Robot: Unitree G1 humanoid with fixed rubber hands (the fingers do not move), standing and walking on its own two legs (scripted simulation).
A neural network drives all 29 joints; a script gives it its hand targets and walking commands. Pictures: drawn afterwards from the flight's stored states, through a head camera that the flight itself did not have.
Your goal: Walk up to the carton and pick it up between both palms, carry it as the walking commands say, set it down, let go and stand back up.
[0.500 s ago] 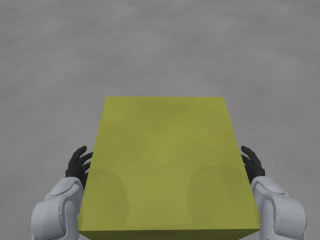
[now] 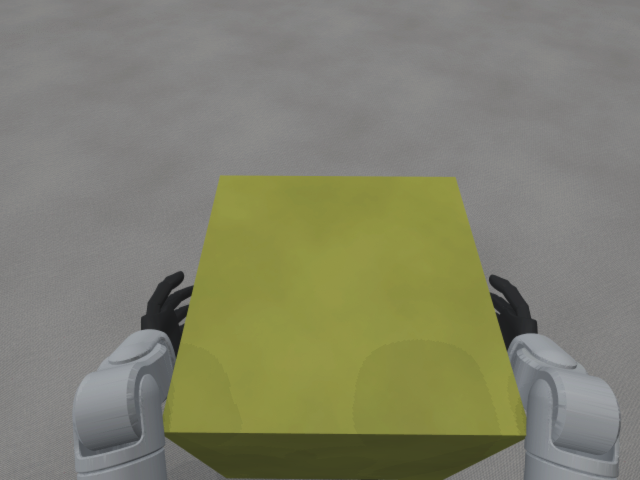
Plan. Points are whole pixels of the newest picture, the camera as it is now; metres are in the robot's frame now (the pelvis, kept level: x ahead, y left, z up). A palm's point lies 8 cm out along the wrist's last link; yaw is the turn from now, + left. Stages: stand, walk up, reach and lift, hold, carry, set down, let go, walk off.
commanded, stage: carry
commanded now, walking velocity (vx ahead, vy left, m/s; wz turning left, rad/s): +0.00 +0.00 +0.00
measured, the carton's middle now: (335, 334) +0.31 +0.00 +0.00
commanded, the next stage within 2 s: none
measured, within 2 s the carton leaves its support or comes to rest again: neither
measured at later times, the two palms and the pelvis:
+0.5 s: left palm (306, 144) +0.58 +0.05 +0.10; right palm (556, 161) +0.56 -0.33 +0.10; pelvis +0.32 -0.12 +0.03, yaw -3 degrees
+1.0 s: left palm (350, 107) +0.73 -0.03 +0.08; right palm (550, 112) +0.76 -0.41 +0.07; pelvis +0.51 -0.22 +0.00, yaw -3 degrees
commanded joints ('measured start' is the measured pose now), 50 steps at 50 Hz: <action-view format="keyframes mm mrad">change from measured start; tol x64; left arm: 1 -463 -740 -861 -231 -338 -6 -174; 50 -488 -721 -930 -117 -383 8 -220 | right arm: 1 -422 831 793 -122 269 -3 200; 50 -405 795 801 -146 210 -44 153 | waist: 1 -21 -64 -432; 50 -129 106 -114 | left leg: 1 -734 -193 -86 727 -47 114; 16 -174 -391 225 -294 577 139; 21 469 49 -191 -188 1668 365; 36 -585 -321 81 106 -15 107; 50 231 125 -379 -141 1347 404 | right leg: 1 767 -292 491 -272 -36 -175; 16 672 -74 -44 -143 1032 55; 24 65 -8 295 197 -477 76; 43 710 -126 241 20 1630 98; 46 199 -78 158 427 1179 176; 48 -528 125 235 1008 -824 191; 50 -574 67 464 974 -1064 78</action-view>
